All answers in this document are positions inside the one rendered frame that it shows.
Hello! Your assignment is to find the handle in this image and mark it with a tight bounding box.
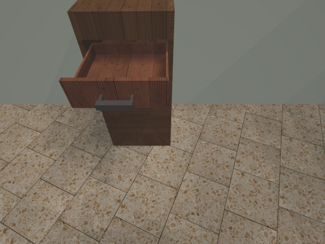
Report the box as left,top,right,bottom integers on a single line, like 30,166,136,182
95,95,134,110

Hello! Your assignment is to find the drawer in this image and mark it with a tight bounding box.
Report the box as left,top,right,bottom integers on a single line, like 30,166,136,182
59,42,169,108

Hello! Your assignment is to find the cabinet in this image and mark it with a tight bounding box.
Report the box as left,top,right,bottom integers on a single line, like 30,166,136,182
67,0,175,146

